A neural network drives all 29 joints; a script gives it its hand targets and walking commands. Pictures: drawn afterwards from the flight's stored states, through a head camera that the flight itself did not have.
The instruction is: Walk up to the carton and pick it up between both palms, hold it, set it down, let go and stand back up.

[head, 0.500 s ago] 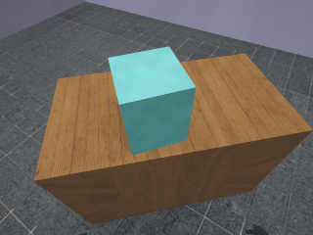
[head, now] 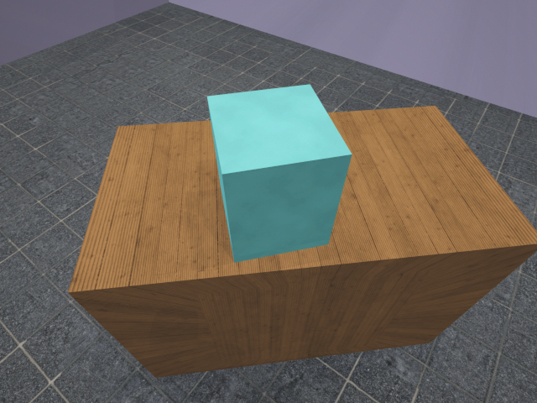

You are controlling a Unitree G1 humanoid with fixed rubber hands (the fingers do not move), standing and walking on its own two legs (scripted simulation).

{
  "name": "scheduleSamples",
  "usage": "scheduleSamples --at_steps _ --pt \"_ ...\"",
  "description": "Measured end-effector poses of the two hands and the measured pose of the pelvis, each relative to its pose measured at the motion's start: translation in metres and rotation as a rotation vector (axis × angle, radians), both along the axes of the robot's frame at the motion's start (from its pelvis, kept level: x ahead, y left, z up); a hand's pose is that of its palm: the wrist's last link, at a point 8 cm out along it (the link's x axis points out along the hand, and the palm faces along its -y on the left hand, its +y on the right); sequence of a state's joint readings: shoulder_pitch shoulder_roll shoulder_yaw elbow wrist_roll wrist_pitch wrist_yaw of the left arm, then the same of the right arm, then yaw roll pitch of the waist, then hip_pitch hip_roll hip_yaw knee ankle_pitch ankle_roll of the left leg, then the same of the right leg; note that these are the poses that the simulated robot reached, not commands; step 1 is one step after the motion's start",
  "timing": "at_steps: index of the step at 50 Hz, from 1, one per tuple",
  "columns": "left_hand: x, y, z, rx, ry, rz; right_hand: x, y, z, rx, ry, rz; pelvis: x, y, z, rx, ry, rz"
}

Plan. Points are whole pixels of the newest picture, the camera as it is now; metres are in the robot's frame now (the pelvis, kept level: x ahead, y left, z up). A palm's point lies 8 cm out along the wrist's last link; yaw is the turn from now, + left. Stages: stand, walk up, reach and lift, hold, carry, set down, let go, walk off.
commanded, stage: walk up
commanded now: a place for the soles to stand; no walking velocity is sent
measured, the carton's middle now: (271, 175) +0.52 +0.02 +0.02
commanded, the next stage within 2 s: none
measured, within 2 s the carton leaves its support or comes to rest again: neither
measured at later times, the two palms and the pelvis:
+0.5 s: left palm out of the picture +0.03 +0.15 -0.14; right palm out of the picture +0.16 -0.30 -0.12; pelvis +0.06 -0.08 +0.00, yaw +11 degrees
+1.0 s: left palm out of the picture +0.03 +0.18 -0.14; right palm (473, 391) +0.18 -0.30 -0.13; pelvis +0.07 -0.08 +0.00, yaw +17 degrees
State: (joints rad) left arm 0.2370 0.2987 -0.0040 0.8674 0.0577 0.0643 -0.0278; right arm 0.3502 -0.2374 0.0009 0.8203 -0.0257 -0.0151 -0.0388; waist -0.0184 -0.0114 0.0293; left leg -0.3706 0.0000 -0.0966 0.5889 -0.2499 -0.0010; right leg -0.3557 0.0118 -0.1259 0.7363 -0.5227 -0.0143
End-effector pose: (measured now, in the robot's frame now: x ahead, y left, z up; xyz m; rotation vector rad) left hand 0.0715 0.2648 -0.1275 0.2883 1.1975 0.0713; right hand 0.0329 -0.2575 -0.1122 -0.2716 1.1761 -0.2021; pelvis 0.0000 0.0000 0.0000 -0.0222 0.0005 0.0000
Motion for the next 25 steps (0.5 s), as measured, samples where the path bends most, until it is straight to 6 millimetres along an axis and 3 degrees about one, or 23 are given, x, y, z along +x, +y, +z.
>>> scheduleSamples --at_steps 5,8,11,14,19,25 --pt "0.0 -0.015 0.005 -0.001 -0.034 0.014 -0.027 -0.029 0.005 -0.038 0.101 -0.031 0.006 -0.025 0.003 0.0 0.01 0.042" --pt "-0.004 -0.034 0.002 -0.004 -0.052 0.052 -0.023 -0.052 -0.001 -0.028 0.127 -0.014 0.011 -0.044 -0.002 0.0 0.004 0.07" --pt "-0.016 -0.056 -0.007 0.007 -0.063 0.116 -0.002 -0.073 -0.015 -0.016 0.127 0.04 0.017 -0.063 -0.014 0.008 -0.006 0.096" --pt "-0.035 -0.079 -0.007 -0.005 -0.022 0.2 0.031 -0.08 -0.017 -0.003 0.094 0.097 0.024 -0.071 -0.011 0.01 -0.017 0.128" --pt "-0.049 -0.106 -0.006 -0.049 0.037 0.256 0.079 -0.07 -0.013 0.037 0.032 0.187 0.042 -0.075 -0.003 0.013 -0.021 0.164" --pt "-0.04 -0.115 -0.009 -0.074 0.047 0.28 0.123 -0.046 -0.011 0.084 -0.007 0.242 0.059 -0.08 0.0 0.017 -0.018 0.201"
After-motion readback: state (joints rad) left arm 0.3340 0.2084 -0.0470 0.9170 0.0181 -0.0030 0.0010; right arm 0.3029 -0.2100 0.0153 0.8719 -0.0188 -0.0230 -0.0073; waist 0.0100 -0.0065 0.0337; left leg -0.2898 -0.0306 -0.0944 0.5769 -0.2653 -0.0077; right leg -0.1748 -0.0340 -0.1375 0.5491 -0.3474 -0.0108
